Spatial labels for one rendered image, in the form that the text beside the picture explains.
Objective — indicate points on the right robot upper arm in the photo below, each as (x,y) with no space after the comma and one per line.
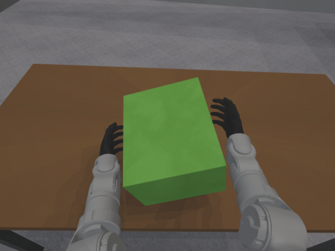
(268,228)

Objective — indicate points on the robot left hand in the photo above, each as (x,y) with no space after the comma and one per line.
(107,145)

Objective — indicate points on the table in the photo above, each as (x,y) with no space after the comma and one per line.
(53,122)

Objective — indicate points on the robot right hand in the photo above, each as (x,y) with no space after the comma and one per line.
(232,123)

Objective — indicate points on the right robot forearm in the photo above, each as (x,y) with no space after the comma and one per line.
(247,177)

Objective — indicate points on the left robot forearm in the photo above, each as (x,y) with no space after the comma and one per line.
(103,200)

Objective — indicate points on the left robot upper arm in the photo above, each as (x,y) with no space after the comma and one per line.
(103,241)

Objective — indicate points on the carton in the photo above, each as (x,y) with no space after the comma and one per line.
(170,147)

